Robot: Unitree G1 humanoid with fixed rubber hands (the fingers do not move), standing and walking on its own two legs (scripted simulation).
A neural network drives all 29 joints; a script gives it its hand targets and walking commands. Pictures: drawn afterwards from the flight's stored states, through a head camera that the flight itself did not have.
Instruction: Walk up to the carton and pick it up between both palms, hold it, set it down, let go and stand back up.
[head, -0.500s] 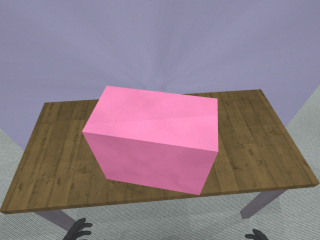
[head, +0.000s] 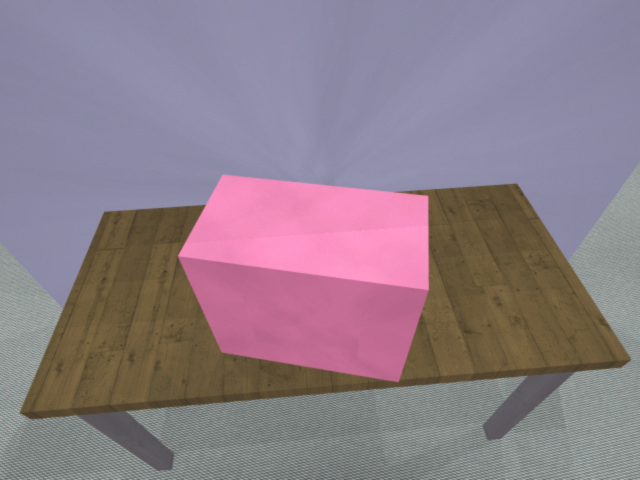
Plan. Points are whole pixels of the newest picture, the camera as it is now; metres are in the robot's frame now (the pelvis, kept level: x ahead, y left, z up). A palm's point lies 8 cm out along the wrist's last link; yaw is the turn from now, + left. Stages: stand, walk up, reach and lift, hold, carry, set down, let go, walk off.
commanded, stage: stand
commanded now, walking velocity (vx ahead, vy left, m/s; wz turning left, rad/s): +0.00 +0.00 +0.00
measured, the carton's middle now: (314, 282) +0.43 +0.04 -0.05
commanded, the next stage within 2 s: none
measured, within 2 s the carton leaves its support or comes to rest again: neither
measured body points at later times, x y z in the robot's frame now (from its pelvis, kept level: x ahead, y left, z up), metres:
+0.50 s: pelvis +0.01 +0.01 +0.00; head +0.01 +0.00 +0.45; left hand +0.05 +0.26 -0.14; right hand +0.04 -0.24 -0.14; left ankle +0.01 +0.13 -0.74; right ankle +0.04 -0.10 -0.74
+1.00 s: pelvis +0.03 +0.01 +0.00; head +0.04 +0.01 +0.45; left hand +0.07 +0.25 -0.14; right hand +0.06 -0.23 -0.14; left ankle +0.01 +0.13 -0.74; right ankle +0.04 -0.10 -0.74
